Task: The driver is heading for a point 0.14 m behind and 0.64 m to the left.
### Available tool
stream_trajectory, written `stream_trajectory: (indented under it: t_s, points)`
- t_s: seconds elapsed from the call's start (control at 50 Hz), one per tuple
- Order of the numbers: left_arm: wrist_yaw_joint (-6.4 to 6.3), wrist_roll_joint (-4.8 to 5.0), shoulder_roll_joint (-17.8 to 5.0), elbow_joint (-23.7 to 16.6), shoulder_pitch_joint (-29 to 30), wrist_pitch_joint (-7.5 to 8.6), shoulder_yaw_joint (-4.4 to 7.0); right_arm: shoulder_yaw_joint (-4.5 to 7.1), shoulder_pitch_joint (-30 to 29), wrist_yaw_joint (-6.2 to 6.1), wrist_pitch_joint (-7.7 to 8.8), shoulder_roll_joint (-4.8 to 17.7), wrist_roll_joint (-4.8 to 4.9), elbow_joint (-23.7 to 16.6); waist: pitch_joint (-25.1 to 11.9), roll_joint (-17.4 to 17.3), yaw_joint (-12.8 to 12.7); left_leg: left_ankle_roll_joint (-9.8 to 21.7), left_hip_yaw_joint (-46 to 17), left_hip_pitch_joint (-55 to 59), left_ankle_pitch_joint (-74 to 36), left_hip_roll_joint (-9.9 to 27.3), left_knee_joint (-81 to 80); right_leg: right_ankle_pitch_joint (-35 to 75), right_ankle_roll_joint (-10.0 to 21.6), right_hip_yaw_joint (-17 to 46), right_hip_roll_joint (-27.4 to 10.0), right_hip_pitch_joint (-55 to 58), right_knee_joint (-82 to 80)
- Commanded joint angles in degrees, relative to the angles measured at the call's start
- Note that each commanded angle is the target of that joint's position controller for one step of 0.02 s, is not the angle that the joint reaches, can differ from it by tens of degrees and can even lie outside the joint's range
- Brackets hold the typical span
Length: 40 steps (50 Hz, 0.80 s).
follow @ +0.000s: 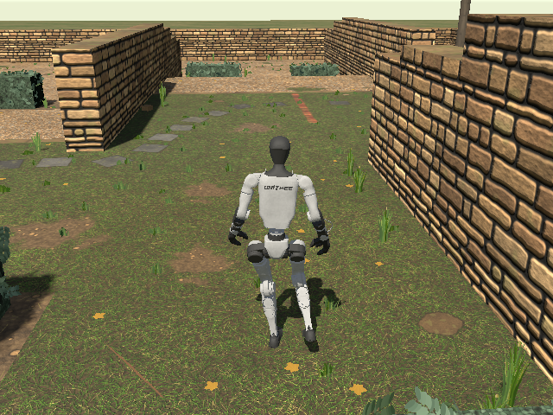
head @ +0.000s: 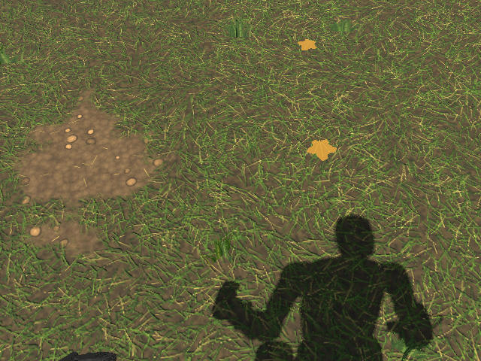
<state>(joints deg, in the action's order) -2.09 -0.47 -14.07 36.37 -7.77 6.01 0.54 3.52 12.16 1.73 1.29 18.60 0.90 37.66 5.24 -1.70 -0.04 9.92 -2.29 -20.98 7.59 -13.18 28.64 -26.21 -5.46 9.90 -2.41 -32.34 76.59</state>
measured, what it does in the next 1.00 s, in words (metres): walks ahead, turning left: right foot, then left foot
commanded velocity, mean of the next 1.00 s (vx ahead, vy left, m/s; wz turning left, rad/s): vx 0.74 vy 0.00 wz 0.98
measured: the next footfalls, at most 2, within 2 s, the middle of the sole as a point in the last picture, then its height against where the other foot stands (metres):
right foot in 0.24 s outside the picture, level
left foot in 0.82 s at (165, 332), level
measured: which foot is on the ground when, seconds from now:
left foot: down 0.00-0.24, up 0.26-0.80, down 0.82-1.00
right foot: up 0.00-0.22, down 0.24-0.84, up 0.86-1.00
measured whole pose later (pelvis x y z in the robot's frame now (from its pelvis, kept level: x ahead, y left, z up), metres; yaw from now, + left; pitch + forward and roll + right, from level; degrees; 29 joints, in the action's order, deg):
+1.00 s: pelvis +0.51 +0.24 +0.00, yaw +57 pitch +1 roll +2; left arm 0.8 -3.4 -14.2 38.7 -13.0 3.7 0.0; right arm 3.4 19.4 0.1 0.7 19.1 -1.0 43.1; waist 2.6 0.0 -1.3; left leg 9.4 -0.2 -13.5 17.6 -11.7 30.4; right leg -20.7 -2.2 3.8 -8.9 -30.1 73.5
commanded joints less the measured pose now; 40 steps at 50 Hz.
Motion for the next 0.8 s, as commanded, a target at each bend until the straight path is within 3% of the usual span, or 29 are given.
stream_trajectory:
  t_s: [0.02, 0.06, 0.1, 0.12, 0.18, 0.22, 0.24, 0.26, 0.28, 0.3, 0.32, 0.34, 0.38, 0.46, 0.54, 0.64, 0.7, 0.72, 0.76, 0.78, 0.8]
  points:
    - [-0.88, -1.04, -8.79, -3.40, -4.57, -0.87, 3.60, 3.10, -5.35, -1.82, 1.10, 7.80, 0.60, -6.16, -7.19, 6.86, -3.60, 8.03, -18.23, -0.61, -36.99, 14.01, -8.75, 4.12, -1.00, -3.64, 0.81, 0.80, -14.51]
    - [-0.66, -0.88, -5.86, -4.57, -0.83, -1.09, 2.86, 3.79, -4.71, -3.51, -1.04, 8.65, 0.97, -5.43, -11.21, 3.50, -2.45, 3.90, -15.50, -2.52, -38.01, 9.51, -5.36, 13.23, -1.07, -5.67, 5.22, 5.98, -26.63]
    - [-0.08, -0.06, -5.71, -5.11, 2.25, -1.41, 2.94, 4.16, -3.92, -4.60, -2.97, 8.71, 1.69, -5.16, -14.59, -0.17, -0.88, -0.51, -16.30, -2.48, -30.81, 7.89, -3.05, 21.99, -0.87, -5.84, 8.46, 10.99, -35.77]
    - [0.33, 0.40, -5.63, -5.45, 4.01, -1.70, 3.01, 3.91, -3.79, -4.74, -3.41, 8.06, 1.72, -5.08, -15.46, -1.77, -0.33, -1.10, -18.09, -2.18, -21.44, 8.14, -3.09, 24.84, -0.89, -5.02, 8.79, 12.35, -38.52]
    - [1.30, 1.93, -8.04, -5.94, 6.60, -2.15, 4.00, 3.02, -3.67, -3.88, -2.84, 5.44, 0.94, -6.20, -12.12, -5.65, 0.73, 0.72, -28.36, -0.41, 10.36, 11.84, -3.27, 22.58, -0.35, 0.59, 5.74, 13.31, -43.73]
    - [1.57, 2.28, -9.94, -5.22, 4.47, -1.02, 5.30, 2.68, -1.80, -3.08, -1.71, 4.23, 0.80, -6.07, -9.82, -6.32, -0.26, 0.62, -30.82, -0.29, 21.70, 12.78, 0.87, 19.15, 2.36, 1.09, 3.65, 18.50, -48.74]
    - [1.36, 1.85, -10.93, -4.69, 1.35, -0.45, 5.93, 1.81, 1.45, -2.45, -1.17, 1.69, 0.73, -5.40, -11.76, -3.33, -1.08, -0.61, -27.76, -4.00, 29.56, 10.77, 8.97, 13.95, 5.18, 2.68, -0.62, 27.40, -50.57]
    - [0.79, 0.64, -13.10, -4.54, -5.33, -0.24, 6.63, 0.56, 3.14, -1.95, -0.65, -1.76, 0.75, -5.83, -15.89, 4.22, -3.10, -3.44, -17.67, -14.38, 33.59, 5.12, 24.08, -1.71, 10.35, 15.57, -9.93, 41.02, -53.93]
    - [0.75, -4.89, -17.73, -1.17, -10.96, -1.38, 6.53, 1.57, 3.11, -0.86, -0.44, 4.12, -3.67, -9.13, -16.15, 20.09, -3.48, -5.14, -7.59, -25.25, 32.26, 1.23, 33.74, -31.62, 15.77, 42.84, -20.36, 41.71, -66.62]
    - [1.27, -3.48, -13.94, -3.31, -5.14, -2.01, 6.35, 2.29, -0.03, -0.78, -0.88, 7.23, -4.96, -8.11, -9.50, 13.00, -2.34, -5.77, -5.52, -29.04, 23.40, 7.63, 41.44, -33.94, 15.47, 43.05, -20.61, 36.39, -67.03]
    - [1.37, -2.09, -11.19, -3.39, -4.73, -2.58, 5.29, 2.76, -2.93, -0.01, -0.99, 9.09, -5.25, -7.65, -7.14, 6.13, -3.03, -6.22, -4.63, -27.69, 18.20, 9.31, 42.41, -26.46, 13.15, 32.98, -17.62, 31.57, -64.47]
    - [1.25, -1.83, -11.08, -2.99, -4.46, -2.95, 5.05, 2.78, -2.32, 0.87, -1.07, 8.34, -4.72, -7.35, -7.06, 4.25, -1.98, -6.74, -4.34, -24.87, 14.63, 11.13, 41.57, -18.80, 10.60, 23.92, -14.67, 28.33, -64.14]
    - [0.92, -1.18, -11.56, -0.50, -6.48, -2.81, 4.76, 1.79, -3.31, 2.61, -1.61, 5.70, -4.55, -8.08, -5.83, 7.40, -1.96, -7.51, -2.74, -23.99, 9.52, 13.68, 42.74, -9.34, 9.51, 12.04, -10.57, 25.51, -66.09]
    - [2.06, -1.12, -10.25, 1.76, -9.49, -1.56, 4.39, 0.91, -4.09, 2.83, -2.57, 4.54, -3.31, -8.85, -5.52, 7.86, -1.52, -8.64, -3.13, -28.51, 2.92, 15.05, 46.03, -3.51, 10.02, 3.93, -11.14, 26.25, -67.94]
    - [2.27, -1.22, -10.72, 4.19, -13.29, -0.58, 4.39, 0.89, -7.47, 2.76, -3.24, 4.97, -3.26, -9.00, -2.41, 7.20, -2.51, -9.53, -2.59, -32.24, -2.55, 15.93, 43.83, 2.27, 9.86, -4.63, -12.07, 28.58, -69.73]
    - [1.84, -1.72, -10.59, 7.76, -19.19, -0.44, 4.19, 0.04, -15.77, 4.24, -2.84, 3.64, -3.10, -10.19, 3.41, 6.88, -5.57, -7.11, 3.04, -33.94, -3.41, 17.40, 31.98, 8.55, 8.83, -14.50, -12.38, 34.74, -72.03]
    - [1.20, -2.12, -10.66, 10.45, -22.94, -0.81, 4.00, -1.21, -21.33, 5.04, -2.24, 1.58, -3.11, -11.60, 6.21, 6.30, -7.07, -4.08, 8.46, -33.40, 0.96, 17.39, 24.00, 21.30, 8.27, -19.93, -12.92, 40.86, -71.42]
    - [1.02, -2.26, -10.87, 11.13, -23.12, -0.99, 3.89, -1.65, -21.91, 4.91, -2.09, 0.87, -3.08, -11.86, 6.11, 6.18, -6.47, -2.63, 10.54, -30.88, 3.16, 16.44, 20.84, 32.21, 7.92, -22.59, -12.74, 42.22, -69.31]
    - [0.51, -2.02, -12.43, 11.38, -21.38, -1.42, 3.81, -1.72, -17.86, 3.89, -2.04, 0.76, -2.87, -10.46, 1.56, 7.82, -2.27, 0.23, 15.93, -16.96, 7.10, 10.53, 16.14, 71.66, 7.02, -26.88, -12.56, 41.21, -60.36]
    - [0.23, -2.03, -14.52, 11.45, -21.14, -2.16, 4.22, -1.01, -11.98, 3.28, -1.85, 2.18, -2.75, -8.89, -2.83, 9.18, 1.55, 1.48, 16.76, -9.46, 10.77, 7.39, 16.08, 86.89, 7.38, -27.03, -13.83, 41.67, -51.30]
    - [0.16, -1.90, -16.80, 10.79, -19.75, -2.92, 4.82, 0.19, -1.74, 2.69, -1.42, 4.31, -2.38, -6.12, -8.64, 10.52, 6.71, 3.16, 15.59, 2.20, 13.62, 5.07, 15.38, 92.39, 8.34, -26.35, -15.36, 38.85, -38.61]
Keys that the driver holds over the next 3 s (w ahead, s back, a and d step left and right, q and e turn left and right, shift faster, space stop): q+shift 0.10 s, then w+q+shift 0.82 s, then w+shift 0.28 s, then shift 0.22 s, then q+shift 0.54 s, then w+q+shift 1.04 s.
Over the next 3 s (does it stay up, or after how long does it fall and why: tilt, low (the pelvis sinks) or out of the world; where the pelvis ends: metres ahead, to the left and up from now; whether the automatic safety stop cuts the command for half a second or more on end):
stays up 0.51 1.25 0.00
